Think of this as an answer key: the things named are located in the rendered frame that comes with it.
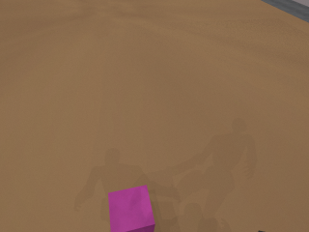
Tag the carton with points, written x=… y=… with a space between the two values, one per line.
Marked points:
x=130 y=210

